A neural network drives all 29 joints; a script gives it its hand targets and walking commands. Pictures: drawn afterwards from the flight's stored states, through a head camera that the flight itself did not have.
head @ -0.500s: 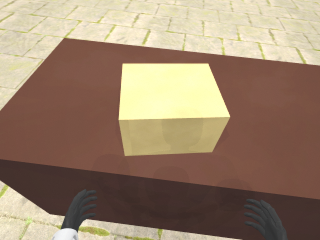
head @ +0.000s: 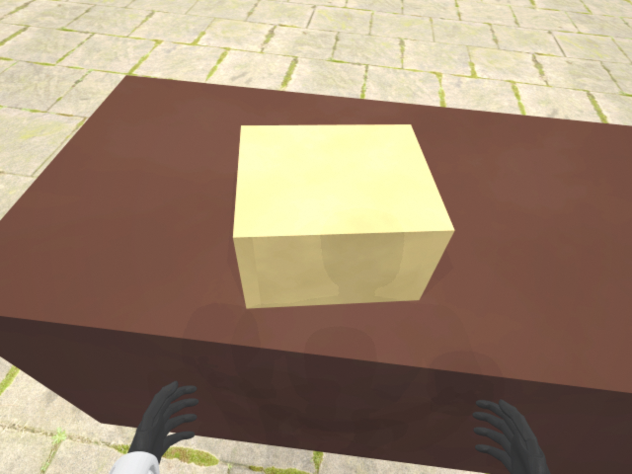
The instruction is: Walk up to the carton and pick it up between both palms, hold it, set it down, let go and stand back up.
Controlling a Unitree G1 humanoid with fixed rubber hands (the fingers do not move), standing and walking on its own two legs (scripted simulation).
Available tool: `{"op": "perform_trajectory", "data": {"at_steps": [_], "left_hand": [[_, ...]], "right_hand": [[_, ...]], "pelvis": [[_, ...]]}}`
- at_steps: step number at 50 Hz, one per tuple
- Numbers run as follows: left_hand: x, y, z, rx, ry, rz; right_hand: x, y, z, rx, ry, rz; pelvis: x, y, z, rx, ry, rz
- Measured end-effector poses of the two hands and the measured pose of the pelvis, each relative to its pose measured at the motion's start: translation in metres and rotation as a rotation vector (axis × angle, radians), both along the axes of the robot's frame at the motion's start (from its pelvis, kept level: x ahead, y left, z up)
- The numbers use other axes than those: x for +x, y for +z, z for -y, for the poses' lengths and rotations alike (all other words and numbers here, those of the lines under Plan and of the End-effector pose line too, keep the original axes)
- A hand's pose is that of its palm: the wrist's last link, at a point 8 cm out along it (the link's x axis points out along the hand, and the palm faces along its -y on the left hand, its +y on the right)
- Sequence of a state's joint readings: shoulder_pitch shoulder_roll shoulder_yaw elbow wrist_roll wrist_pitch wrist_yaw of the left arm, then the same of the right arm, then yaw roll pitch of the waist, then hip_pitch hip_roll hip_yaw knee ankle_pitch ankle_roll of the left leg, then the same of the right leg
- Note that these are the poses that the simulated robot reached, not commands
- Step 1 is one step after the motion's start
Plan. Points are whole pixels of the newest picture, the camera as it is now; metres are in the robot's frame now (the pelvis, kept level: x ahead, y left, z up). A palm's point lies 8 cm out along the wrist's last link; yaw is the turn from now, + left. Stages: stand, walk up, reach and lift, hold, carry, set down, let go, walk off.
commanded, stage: set down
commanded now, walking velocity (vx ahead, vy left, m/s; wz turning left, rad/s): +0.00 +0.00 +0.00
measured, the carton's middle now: (331, 213) +0.51 +0.03 +0.01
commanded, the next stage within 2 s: let go in 0.46 s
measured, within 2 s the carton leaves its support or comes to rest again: neither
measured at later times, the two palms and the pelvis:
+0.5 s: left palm (152, 444) +0.16 +0.23 -0.07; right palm (521, 465) +0.18 -0.24 -0.07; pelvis +0.00 +0.00 +0.00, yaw +0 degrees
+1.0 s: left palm (146, 450) +0.15 +0.23 -0.07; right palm (514, 461) +0.18 -0.24 -0.08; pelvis +0.00 +0.00 +0.00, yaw +0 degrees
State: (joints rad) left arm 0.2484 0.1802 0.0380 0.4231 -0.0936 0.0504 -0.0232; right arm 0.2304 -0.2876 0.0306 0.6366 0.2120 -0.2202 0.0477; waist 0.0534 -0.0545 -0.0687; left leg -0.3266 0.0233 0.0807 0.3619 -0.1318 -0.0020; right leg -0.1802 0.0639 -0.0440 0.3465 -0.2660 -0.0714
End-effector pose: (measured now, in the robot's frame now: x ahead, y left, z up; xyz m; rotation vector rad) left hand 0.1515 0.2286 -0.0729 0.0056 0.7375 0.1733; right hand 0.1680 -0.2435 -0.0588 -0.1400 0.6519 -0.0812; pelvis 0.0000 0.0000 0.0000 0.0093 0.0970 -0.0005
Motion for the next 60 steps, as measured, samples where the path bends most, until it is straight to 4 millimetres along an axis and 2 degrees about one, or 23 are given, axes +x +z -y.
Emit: {"op": "perform_trajectory", "data": {"at_steps": [15,51,55,60], "left_hand": [[0.008,0.003,0.0,0.014,-0.005,0.0],[-0.003,0.001,-0.003,0.04,0.003,-0.049],[-0.01,-0.003,-0.009,0.057,0.012,-0.057],[-0.034,-0.015,-0.026,0.091,0.027,-0.119]], "right_hand": [[0.008,-0.009,-0.003,-0.001,0.019,-0.018],[0.013,-0.02,-0.005,0.012,0.027,-0.04],[0.007,-0.025,-0.003,-0.04,0.047,-0.116],[-0.007,-0.029,-0.001,-0.073,0.026,-0.201]], "pelvis": [[0.002,0.0,0.001,0.001,0.0,-0.003],[0.003,0.0,0.002,0.002,-0.001,-0.004],[0.003,-0.001,0.001,0.002,-0.001,0.005],[-0.001,-0.001,-0.001,-0.002,-0.002,0.019]]}}
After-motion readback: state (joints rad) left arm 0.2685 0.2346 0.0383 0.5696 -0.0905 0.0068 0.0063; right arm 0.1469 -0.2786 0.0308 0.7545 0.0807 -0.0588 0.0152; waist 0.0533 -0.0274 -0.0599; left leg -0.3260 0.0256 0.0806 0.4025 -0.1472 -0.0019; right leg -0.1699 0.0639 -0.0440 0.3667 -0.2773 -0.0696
